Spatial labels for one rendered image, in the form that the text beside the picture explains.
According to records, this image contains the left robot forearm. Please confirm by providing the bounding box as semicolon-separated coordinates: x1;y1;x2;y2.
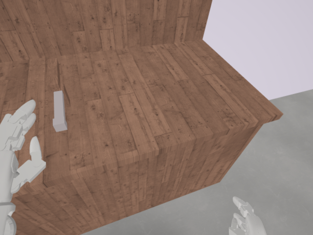
0;202;17;235

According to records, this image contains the robot right hand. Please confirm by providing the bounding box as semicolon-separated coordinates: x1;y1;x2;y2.
229;196;267;235

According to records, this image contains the counter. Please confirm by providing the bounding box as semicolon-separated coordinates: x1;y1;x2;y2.
0;0;283;235

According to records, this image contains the tap lever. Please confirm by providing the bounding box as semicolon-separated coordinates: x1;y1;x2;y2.
53;91;67;132

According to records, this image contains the robot left hand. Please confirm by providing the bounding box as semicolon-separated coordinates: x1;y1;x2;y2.
0;99;46;203

